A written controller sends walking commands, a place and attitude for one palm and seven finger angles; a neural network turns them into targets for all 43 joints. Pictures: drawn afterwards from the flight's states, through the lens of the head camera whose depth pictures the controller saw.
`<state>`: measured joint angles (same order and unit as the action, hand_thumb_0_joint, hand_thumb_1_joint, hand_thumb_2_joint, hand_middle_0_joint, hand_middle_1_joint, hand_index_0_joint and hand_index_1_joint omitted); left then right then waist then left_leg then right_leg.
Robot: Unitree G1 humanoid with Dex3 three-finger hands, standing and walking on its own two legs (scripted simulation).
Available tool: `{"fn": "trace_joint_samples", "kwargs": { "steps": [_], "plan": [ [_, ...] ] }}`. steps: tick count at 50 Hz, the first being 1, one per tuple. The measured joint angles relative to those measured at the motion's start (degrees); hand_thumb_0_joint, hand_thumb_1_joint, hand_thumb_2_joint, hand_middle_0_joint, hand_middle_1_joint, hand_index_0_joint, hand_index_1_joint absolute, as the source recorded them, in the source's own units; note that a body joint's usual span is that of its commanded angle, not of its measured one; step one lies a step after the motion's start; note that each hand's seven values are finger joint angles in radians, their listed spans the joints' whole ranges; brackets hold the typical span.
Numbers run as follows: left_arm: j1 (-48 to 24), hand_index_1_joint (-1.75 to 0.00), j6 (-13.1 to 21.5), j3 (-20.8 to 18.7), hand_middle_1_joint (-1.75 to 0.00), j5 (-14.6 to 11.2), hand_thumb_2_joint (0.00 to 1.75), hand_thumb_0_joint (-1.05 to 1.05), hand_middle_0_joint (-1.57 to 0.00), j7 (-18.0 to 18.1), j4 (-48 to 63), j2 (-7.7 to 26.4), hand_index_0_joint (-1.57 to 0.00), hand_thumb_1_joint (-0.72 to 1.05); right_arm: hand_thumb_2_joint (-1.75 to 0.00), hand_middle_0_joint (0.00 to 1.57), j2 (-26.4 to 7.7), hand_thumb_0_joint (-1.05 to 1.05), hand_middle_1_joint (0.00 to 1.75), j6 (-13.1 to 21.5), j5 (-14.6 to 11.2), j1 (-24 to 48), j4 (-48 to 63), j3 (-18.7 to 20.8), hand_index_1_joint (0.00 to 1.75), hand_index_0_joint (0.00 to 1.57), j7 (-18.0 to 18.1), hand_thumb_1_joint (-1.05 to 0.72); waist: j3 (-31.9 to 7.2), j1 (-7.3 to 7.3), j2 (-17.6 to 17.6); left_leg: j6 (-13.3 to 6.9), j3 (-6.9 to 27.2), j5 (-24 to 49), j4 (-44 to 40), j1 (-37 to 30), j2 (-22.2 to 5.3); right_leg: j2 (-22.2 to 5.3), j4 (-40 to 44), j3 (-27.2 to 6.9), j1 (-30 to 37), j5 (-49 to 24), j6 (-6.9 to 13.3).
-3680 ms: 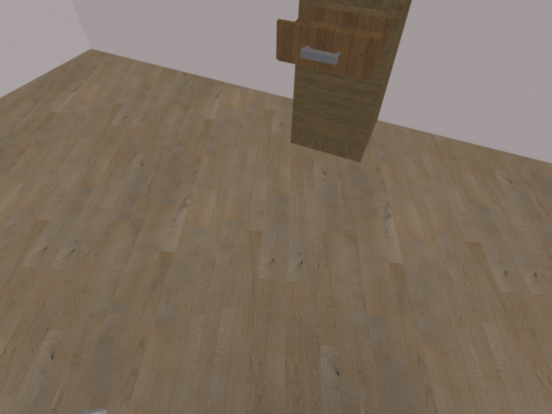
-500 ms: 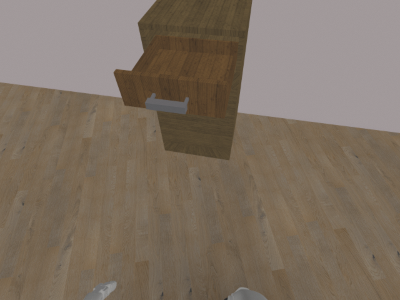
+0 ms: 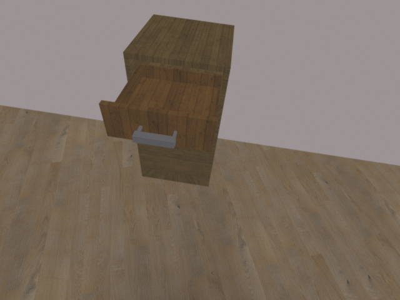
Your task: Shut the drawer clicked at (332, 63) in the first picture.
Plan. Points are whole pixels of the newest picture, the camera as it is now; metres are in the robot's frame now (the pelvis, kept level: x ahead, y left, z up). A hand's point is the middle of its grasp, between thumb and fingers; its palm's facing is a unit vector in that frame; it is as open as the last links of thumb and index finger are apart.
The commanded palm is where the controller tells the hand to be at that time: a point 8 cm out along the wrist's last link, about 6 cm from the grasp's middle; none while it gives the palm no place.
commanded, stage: take the last steps up to it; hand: left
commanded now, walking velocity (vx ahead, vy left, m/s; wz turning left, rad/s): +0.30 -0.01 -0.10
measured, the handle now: (156, 135) +0.60 +0.18 -0.07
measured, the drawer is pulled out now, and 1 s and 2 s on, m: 0.30 0.30 0.30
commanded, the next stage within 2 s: come to a stop and stand still in 0.88 s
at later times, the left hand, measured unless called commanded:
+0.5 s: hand out of the picture +0.11 +0.12 -0.17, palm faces +0.06 -0.97 -0.21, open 7.3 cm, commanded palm none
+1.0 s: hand (141, 245) +0.29 +0.16 -0.17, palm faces +0.04 -0.98 -0.21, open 7.3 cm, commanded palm none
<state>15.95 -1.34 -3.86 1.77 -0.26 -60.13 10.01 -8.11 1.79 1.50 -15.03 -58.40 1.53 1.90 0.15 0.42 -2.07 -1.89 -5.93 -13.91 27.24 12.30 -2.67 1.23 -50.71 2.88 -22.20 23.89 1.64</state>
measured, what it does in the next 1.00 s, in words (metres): walks ahead: right foot, then left foot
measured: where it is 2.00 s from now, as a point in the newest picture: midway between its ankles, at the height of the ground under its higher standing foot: outside the picture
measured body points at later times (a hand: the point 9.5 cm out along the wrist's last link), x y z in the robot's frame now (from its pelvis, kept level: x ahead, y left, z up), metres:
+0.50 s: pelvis +0.10 -0.05 +0.00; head +0.10 -0.07 +0.45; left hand +0.11 +0.18 -0.15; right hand +0.08 -0.29 -0.16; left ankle +0.13 +0.08 -0.68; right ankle +0.06 -0.15 -0.74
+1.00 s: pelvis +0.25 -0.02 +0.00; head +0.26 -0.03 +0.45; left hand +0.28 +0.21 -0.15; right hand +0.29 -0.26 -0.16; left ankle +0.26 +0.08 -0.74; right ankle +0.28 -0.13 -0.71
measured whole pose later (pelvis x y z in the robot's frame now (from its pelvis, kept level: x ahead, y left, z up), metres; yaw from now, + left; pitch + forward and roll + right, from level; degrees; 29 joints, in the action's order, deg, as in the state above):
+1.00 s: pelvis +0.25 -0.02 +0.00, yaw -2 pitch -1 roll +2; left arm 14.3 0.4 -3.6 1.9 0.8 -59.4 9.3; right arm -9.4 2.6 1.2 -13.5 -59.3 2.7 1.0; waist 2.2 0.8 -1.4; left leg -1.8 -10.4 -12.0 24.0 10.8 -1.0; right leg -5.4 -47.5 5.3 -24.8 20.3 -0.3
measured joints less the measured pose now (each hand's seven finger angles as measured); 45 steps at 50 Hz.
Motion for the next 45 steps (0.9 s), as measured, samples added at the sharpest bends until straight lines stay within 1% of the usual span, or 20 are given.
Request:
{"fn": "trace_joint_samples", "kwargs": {
  "steps": [2, 5, 9, 11, 13, 15, 16, 18, 20, 22, 26, 31, 33, 35, 36, 38, 40, 41, 43, 45],
  "plan": [
    [0.23, -0.3, 0.29, -0.1, -0.3, 0.1, 0.9, 0.0, -0.2, -0.26, 0.0, 0.19, -0.2, 0.91, -0.9, 0.2, 0.04, 0.0, 0.3, 0.34, -0.04, -1.45, -0.6, -0.09, 0.3, 0.2, -0.1, -0.93, -0.1, -0.02, -0.21, 0.1, -0.57, 1.2, -3.0, -1.63, 0.3, -1.43, -4.89, -0.49, -2.03, -2.09, -0.49],
    [0.19, -0.3, 0.35, -0.07, -0.3, 0.08, 0.9, 0.0, -0.2, -0.34, -0.08, 0.3, -0.2, 0.91, -0.9, 0.2, 0.23, 0.0, 0.3, 0.76, -0.14, -3.57, -1.74, -0.12, 0.3, 0.2, -0.22, -0.93, -0.08, -0.19, -0.13, 0.23, -1.35, 2.08, -5.99, -3.39, 0.47, -3.59, -5.34, -0.59, -3.09, -3.8, -1.23],
    [-0.81, -0.3, 0.04, 0.11, -0.3, 0.04, 0.9, 0.0, -0.2, -0.41, -0.26, 0.2, -0.2, 0.91, -0.9, 0.2, 0.6, 0.0, 0.3, 0.73, 0.04, -6.11, -3.29, 0.2, 0.3, 0.2, -0.52, -0.92, 0.45, -1.33, 0.63, 0.92, -1.88, 1.69, -7.22, -4.75, 0.09, -5.48, 2.49, 0.37, -1.31, -2.86, -1.69],
    [-1.66, -0.3, 0.12, 0.13, -0.3, 0.03, 0.9, 0.0, -0.2, -0.45, -0.13, 0.02, -0.2, 0.91, -0.9, 0.2, 0.64, 0.0, 0.3, 0.46, 0.15, -7.21, -4.12, 0.48, 0.3, 0.2, -0.75, -0.92, 0.84, -2.07, 1.23, 1.52, -1.99, 0.81, -6.57, -4.97, -0.36, -5.63, 7.41, 1.08, 0.41, -2.15, -1.68],
    [-2.54, -0.3, 0.59, 0.13, -0.3, 0.0, 0.9, 0.0, -0.2, -0.49, 0.16, -0.11, -0.2, 0.91, -0.9, 0.2, 0.6, 0.0, 0.3, 0.11, 0.11, -8.34, -5.05, 0.71, 0.3, 0.2, -0.92, -0.91, 1.17, -2.63, 1.85, 2.34, -1.94, -0.76, -4.73, -4.81, -0.93, -5.2, 13.14, 1.94, 3.02, -3.36, -1.59],
    [-2.96, -0.3, 1.83, 0.22, -0.3, -0.01, 0.9, 0.0, -0.2, -0.45, 0.77, 0.04, -0.2, 0.91, -0.9, 0.2, 0.7, 0.0, 0.3, -0.17, -0.19, -9.9, -5.89, 0.87, 0.3, 0.2, -1.09, -0.91, 1.1, -2.64, 1.71, 3.1, -1.83, -3.76, -0.3, -3.64, -1.1, -4.97, 20.73, 2.33, 6.99, -5.82, -0.9],
    [-3.41, -0.3, 2.63, 0.2, -0.3, 0.01, 0.9, 0.0, -0.2, -0.22, 0.77, -0.25, -0.2, 0.91, -0.9, 0.2, 0.51, 0.0, 0.3, -0.51, -0.41, -10.16, -6.45, 0.93, 0.3, 0.2, -1.23, -0.91, 1.4, -2.36, 2.23, 2.85, -1.48, -7.25, 4.28, -2.07, -1.62, -4.68, 20.84, 2.56, 7.17, -9.03, -0.56],
    [-3.56, -0.3, 3.75, 0.36, -0.3, -0.31, 0.9, 0.0, -0.2, 0.34, 0.83, -1.27, -0.2, 0.91, -0.9, 0.2, -0.23, 0.0, 0.3, -1.8, -0.38, -9.69, -7.5, 1.08, 0.3, 0.2, -1.6, -0.91, 1.85, -2.11, 3.84, 2.25, 0.53, -12.87, 16.25, 2.72, -2.1, -3.95, 19.35, 3.89, 8.16, -8.2, -0.32],
    [-2.41, -0.3, 4.44, 0.22, -0.3, -0.47, 0.9, 0.0, -0.2, 1.02, 0.85, -1.53, -0.2, 0.93, -0.9, 0.2, -0.73, 0.0, 0.3, -2.42, -0.24, -8.62, -7.81, 1.49, 0.29, 0.2, -1.97, -0.91, 1.49, -1.52, 4.07, 2.01, 1.1, -11.8, 25.35, 7.62, -2.08, -3.65, 21.34, 4.55, 10.59, -7.28, -0.23],
    [-0.78, -0.3, 4.58, 0.31, -0.3, -0.35, 0.9, 0.0, -0.2, 1.38, 0.37, -1.62, -0.2, 0.93, -0.9, 0.2, -1.19, 0.01, 0.3, -2.36, -0.11, -7.03, -7.02, 2.01, 0.29, 0.19, -2.21, -0.91, 1.06, -1.31, 3.83, 2.31, 0.71, -8.58, 28.92, 11.59, -2.51, -3.53, 24.45, 4.98, 13.19, -7.69, -0.38],
    [2.44, -0.3, 4.68, 0.88, -0.3, -0.18, 0.9, 0.0, -0.2, 1.36, -1.63, -2.14, -0.2, 0.92, -0.9, 0.2, -1.9, 0.0, 0.3, -1.67, -0.18, -2.79, -3.95, 2.65, 0.29, 0.19, -2.69, -0.91, 0.95, -1.13, 3.21, 2.98, 0.06, -2.3, 25.76, 16.27, -3.49, -3.26, 29.18, 5.55, 17.24, -8.28, -0.57],
    [5.58, -0.3, 4.66, 1.4, -0.3, -0.01, 0.9, 0.0, -0.2, 1.04, -3.92, -2.79, -0.2, 0.91, -0.9, 0.19, -2.31, 0.0, 0.3, -0.88, -0.39, 2.99, -0.83, 2.54, 0.29, 0.19, -3.36, -0.91, 2.1, 0.54, 2.24, 2.5, -0.04, 0.85, 15.68, 16.11, -3.37, -3.15, 30.58, 5.74, 20.74, -6.31, -1.74],
    [6.62, -0.3, 4.4, 1.28, -0.3, 0.09, 0.9, 0.0, -0.2, 0.99, -4.65, -2.75, -0.2, 0.91, -0.9, 0.19, -2.34, 0.0, 0.3, -0.47, -0.44, 4.82, 0.12, 2.33, 0.29, 0.19, -3.43, -0.91, 2.64, 1.43, 1.62, 1.94, -0.34, 0.92, 11.53, 14.06, -2.76, -3.52, 29.36, 5.74, 21.77, -4.34, -2.54],
    [7.97, -0.3, 4.03, 1.14, -0.3, -0.06, 0.9, 0.0, -0.2, 0.93, -5.18, -2.72, -0.2, 0.91, -0.9, 0.2, -2.57, 0.0, 0.3, 0.51, -0.24, 6.03, 1.2, 1.92, 0.29, 0.19, -3.27, -0.91, 2.95, 2.04, 1.16, 1.26, -0.94, 2.59, 5.88, 10.15, -1.88, -4.27, 24.89, 5.32, 21.42, -0.79, -3.35],
    [8.29, -0.3, 3.66, 1.05, -0.3, -0.27, 0.9, 0.0, -0.21, 0.83, -5.42, -2.7, -0.2, 0.91, -0.9, 0.2, -2.65, 0.0, 0.3, 1.24, 0.05, 6.62, 1.7, 1.82, 0.29, 0.19, -2.97, -0.91, 3.18, 2.01, 1.01, 0.27, -1.27, 4.99, 5.66, 9.72, -1.69, -4.9, 19.41, 5.08, 19.45, 1.48, -2.88],
    [7.34, -0.3, 2.57, 0.94, -0.3, -0.45, 0.9, 0.0, -0.2, 0.75, -5.64, -2.04, -0.2, 0.91, -0.9, 0.2, -2.09, 0.0, 0.3, 1.9, 0.02, 7.53, 2.4, 1.33, 0.29, 0.19, -2.27, -0.91, 4.25, 2.15, -0.17, -0.66, -2.31, 2.4, 8.82, 9.61, -1.01, -5.31, 2.69, 1.98, 12.8, 5.66, -1.32],
    [6.01, -0.3, 2.06, 0.63, -0.3, -0.45, 0.9, 0.0, -0.2, 0.68, -5.4, -1.32, -0.2, 0.91, -0.9, 0.2, -1.26, 0.0, 0.3, 1.98, -0.12, 7.36, 2.41, 0.84, 0.29, 0.19, -1.74, -0.91, 4.32, 2.11, -0.88, -0.8, -3.24, 0.61, 7.68, 7.66, -0.38, -5.2, -10.0, 0.48, 6.07, 4.12, -0.42],
    [5.18, -0.3, 1.98, 0.47, -0.3, -0.37, 0.9, 0.0, -0.2, 0.59, -5.07, -0.98, -0.2, 0.91, -0.9, 0.2, -0.79, 0.0, 0.3, 1.98, -0.18, 6.98, 2.19, 0.64, 0.29, 0.19, -1.5, -0.91, 4.2, 2.03, -1.11, -0.57, -3.61, 0.8, 6.04, 6.36, 0.01, -5.43, -13.16, 0.38, 3.32, 2.24, -0.37],
    [3.36, -0.3, 1.96, 0.31, -0.3, -0.22, 0.9, 0.0, -0.2, 0.55, -3.95, -0.47, -0.2, 0.91, -0.9, 0.2, 0.11, 0.0, 0.3, 2.05, -0.32, 5.82, 1.37, 0.23, 0.29, 0.19, -1.13, -0.91, 3.84, 1.91, -1.18, -0.41, -4.1, 1.9, 2.39, 3.81, 0.76, -6.05, -14.37, 0.7, -0.82, -0.66, -0.74],
    [1.89, -0.3, 1.95, 0.24, -0.3, -0.21, 0.9, 0.0, -0.2, 0.7, -2.42, -0.45, -0.2, 0.91, -0.9, 0.2, 0.0, -0.01, 0.3, 2.17, -0.81, 4.58, 0.9, 1.05, 0.3, 0.2, -0.31, -0.94, 3.14, 1.62, -0.74, -0.59, -4.47, 2.63, -0.66, 1.68, 1.26, -6.48, -11.11, 1.12, -3.22, -1.78, -1.23]
  ]
}}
